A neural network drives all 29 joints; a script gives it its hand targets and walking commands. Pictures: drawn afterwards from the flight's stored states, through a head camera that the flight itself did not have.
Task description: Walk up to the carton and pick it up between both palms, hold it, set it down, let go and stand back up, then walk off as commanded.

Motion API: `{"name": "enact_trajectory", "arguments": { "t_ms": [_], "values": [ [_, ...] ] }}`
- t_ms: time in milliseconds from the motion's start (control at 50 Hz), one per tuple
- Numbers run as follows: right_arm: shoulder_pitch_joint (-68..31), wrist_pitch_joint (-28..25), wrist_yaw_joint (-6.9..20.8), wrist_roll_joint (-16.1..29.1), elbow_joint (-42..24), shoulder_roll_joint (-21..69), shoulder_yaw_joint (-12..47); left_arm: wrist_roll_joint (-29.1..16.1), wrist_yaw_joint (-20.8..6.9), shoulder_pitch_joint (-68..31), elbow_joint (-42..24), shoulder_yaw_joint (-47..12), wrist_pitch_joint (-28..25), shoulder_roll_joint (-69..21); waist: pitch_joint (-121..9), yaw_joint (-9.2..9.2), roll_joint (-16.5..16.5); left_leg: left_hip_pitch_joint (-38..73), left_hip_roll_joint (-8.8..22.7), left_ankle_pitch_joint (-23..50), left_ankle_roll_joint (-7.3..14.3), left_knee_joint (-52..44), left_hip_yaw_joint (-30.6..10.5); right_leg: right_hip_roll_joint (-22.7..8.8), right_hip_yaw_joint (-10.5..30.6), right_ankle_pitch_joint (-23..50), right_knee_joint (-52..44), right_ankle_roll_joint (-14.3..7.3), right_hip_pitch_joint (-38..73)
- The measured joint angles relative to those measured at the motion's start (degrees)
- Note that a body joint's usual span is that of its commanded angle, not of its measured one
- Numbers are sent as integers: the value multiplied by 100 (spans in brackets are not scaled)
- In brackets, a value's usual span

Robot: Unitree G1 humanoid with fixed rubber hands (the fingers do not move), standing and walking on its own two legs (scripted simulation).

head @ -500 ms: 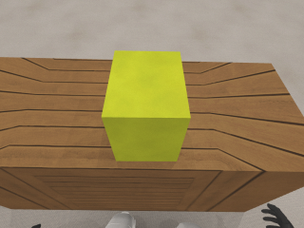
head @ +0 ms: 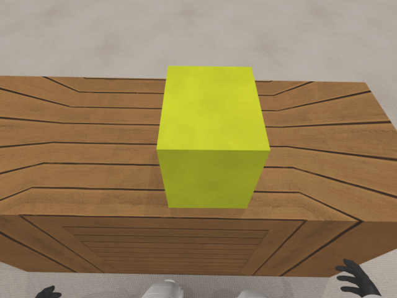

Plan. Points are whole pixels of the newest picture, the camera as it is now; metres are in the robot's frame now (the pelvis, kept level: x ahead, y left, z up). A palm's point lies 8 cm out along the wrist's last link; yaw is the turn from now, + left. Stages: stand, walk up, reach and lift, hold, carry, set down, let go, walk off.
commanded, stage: walk up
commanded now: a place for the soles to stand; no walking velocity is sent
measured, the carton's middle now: (208, 139) +0.44 -0.01 +0.04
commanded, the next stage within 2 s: none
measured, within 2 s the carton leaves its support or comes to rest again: neither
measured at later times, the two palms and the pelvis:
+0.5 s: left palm out of the picture +0.07 +0.33 -0.08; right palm out of the picture +0.13 -0.32 -0.08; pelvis -0.01 +0.00 +0.00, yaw +0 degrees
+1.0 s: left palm out of the picture +0.03 +0.37 -0.09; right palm out of the picture +0.10 -0.28 -0.09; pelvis -0.04 +0.04 +0.00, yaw +1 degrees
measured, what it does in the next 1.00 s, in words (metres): lifts its right foot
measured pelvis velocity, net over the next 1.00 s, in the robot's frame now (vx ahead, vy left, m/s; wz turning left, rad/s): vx -0.04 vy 0.04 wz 0.02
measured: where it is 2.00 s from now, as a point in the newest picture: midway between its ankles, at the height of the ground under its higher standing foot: outside the picture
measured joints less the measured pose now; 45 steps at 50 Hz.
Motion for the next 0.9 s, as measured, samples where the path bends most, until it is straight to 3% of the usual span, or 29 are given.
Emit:
{"name": "enact_trajectory", "arguments": {
  "t_ms": [580,620,700,740,800,900],
  "values": [
    [-28,-13,76,0,-4,0,0,0,0,-7,0,0,0,0,0,-3,1,27,-43,161,-1,-124,-11,-35,2,93,-5,22,-13],
    [-33,63,76,0,-21,1,-1,0,7,-8,1,1,0,1,6,1,-3,-56,-52,122,-1,92,-12,-44,6,108,-3,44,-25],
    [-30,194,76,0,-36,-4,0,0,87,-7,0,1,0,0,1,-1,0,-294,-75,-727,-1,1101,-106,-180,6,148,-3,45,-106],
    [-21,163,77,0,-40,-7,1,0,101,-6,-1,-1,0,-2,-6,-7,9,-143,-72,-754,-1,756,-183,-292,0,162,5,105,-166],
    [-47,42,76,0,-44,23,1,0,101,-29,2,0,8,-2,88,-2,-44,125,-150,-124,-30,-87,-136,-468,45,150,179,202,-309],
    [17,-80,76,0,-58,88,0,0,106,-33,0,0,118,-1,165,-3,-70,57,-162,-15,10,-99,-111,-19,131,-393,918,5,-509]
  ]
}}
